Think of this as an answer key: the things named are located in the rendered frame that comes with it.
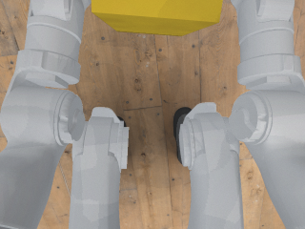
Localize right robot forearm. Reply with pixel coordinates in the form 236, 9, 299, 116
231, 0, 305, 94

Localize robot right foot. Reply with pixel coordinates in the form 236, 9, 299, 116
173, 107, 192, 164

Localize carton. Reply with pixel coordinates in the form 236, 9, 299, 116
91, 0, 223, 36

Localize left robot forearm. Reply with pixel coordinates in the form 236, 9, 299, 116
0, 0, 92, 133

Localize robot left thigh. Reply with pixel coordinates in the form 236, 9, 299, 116
69, 116, 130, 229

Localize left robot upper arm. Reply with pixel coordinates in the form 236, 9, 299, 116
0, 86, 86, 229

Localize right robot upper arm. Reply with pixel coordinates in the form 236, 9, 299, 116
229, 90, 305, 229

